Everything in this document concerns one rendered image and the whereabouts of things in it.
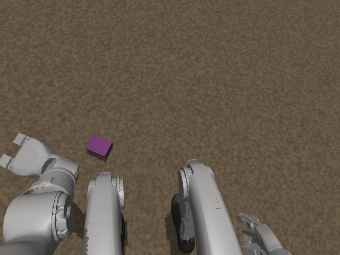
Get left robot arm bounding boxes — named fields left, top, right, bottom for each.
left=0, top=154, right=79, bottom=255

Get small box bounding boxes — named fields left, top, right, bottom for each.
left=85, top=134, right=113, bottom=158

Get left robot hand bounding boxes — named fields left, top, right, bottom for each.
left=0, top=133, right=54, bottom=178

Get right robot foot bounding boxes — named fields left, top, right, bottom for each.
left=171, top=193, right=195, bottom=253

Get right robot hand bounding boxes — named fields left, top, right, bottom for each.
left=236, top=213, right=283, bottom=255

